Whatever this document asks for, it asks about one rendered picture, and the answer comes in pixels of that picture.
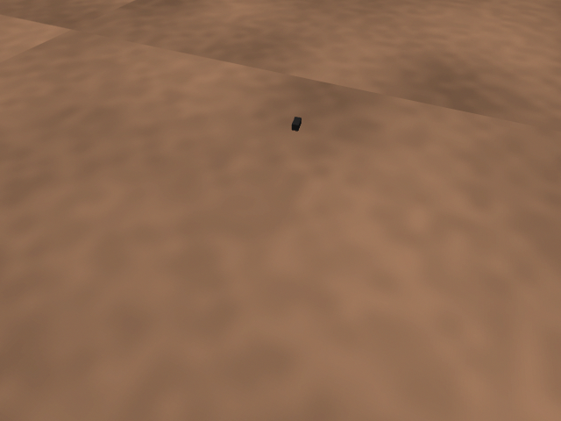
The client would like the small box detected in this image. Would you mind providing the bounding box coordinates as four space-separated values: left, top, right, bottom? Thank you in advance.
292 117 302 131

